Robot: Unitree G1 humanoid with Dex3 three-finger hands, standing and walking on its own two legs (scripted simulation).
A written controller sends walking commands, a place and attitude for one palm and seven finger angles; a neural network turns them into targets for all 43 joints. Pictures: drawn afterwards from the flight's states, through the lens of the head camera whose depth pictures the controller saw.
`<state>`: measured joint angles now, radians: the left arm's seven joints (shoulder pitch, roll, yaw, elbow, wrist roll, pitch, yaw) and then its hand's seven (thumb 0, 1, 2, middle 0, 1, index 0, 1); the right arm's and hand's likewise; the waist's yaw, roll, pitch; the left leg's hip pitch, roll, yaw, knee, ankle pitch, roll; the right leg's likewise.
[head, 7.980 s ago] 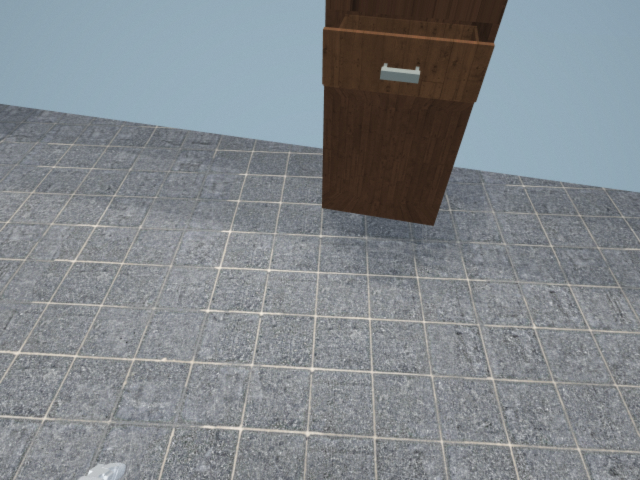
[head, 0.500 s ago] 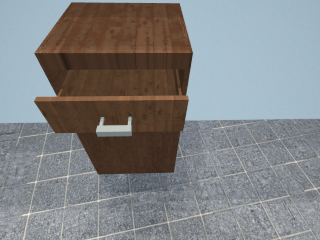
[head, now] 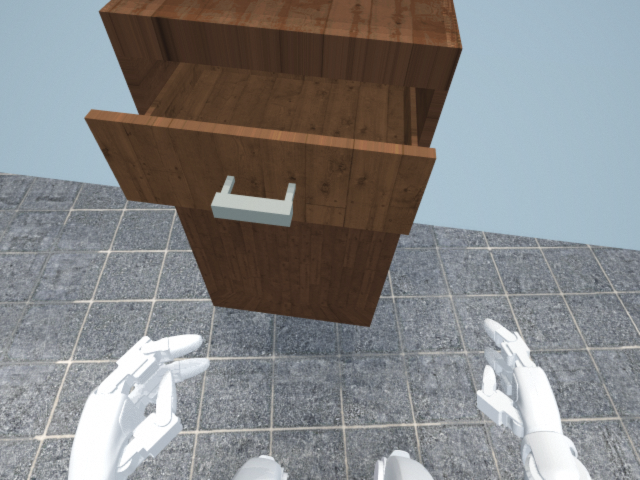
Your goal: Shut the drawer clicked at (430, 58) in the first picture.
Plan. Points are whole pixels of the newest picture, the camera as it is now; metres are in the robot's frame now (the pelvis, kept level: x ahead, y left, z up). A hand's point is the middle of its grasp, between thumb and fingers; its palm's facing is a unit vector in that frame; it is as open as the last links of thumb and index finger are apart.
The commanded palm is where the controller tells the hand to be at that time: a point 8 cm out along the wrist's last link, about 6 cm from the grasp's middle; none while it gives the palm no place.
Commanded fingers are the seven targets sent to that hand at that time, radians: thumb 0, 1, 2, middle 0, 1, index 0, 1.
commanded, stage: raise the hand and make a fist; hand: left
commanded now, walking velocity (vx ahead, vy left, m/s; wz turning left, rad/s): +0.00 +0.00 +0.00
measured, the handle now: (256, 197) +0.46 +0.15 +0.07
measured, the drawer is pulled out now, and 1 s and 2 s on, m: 0.15 0.15 0.15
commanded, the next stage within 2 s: bring the fist close to the handle in 1.36 s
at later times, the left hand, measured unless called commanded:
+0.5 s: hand (213, 343) +0.23 +0.14 +0.11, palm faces -0.03 -1.00 -0.03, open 3.2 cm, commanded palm +0.21 +0.19 +0.12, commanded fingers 0.00 0.90 0.90 -1.26 -1.45 -1.26 -1.45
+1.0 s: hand (230, 280) +0.27 +0.12 +0.17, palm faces -0.03 -1.00 -0.04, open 3.2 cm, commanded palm +0.24 +0.17 +0.17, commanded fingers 0.00 0.90 0.90 -1.40 -1.60 -1.40 -1.60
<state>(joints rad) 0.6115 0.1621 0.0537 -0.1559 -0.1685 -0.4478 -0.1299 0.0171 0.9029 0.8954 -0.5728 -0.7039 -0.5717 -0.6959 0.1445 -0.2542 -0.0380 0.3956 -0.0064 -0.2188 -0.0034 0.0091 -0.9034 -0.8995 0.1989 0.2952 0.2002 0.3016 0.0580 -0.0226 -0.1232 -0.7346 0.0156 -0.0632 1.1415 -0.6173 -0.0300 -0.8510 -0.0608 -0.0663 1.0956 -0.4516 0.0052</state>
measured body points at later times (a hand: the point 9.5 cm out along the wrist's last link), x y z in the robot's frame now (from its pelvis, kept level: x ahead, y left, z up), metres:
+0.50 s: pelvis +0.01 +0.01 +0.03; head +0.05 +0.01 +0.47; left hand +0.22 +0.19 +0.11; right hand +0.16 -0.24 -0.05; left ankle -0.03 +0.14 -0.66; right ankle +0.05 -0.13 -0.66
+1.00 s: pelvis +0.03 +0.01 +0.05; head +0.04 +0.00 +0.50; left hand +0.26 +0.18 +0.17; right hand +0.21 -0.20 -0.02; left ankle -0.03 +0.14 -0.66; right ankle +0.05 -0.13 -0.66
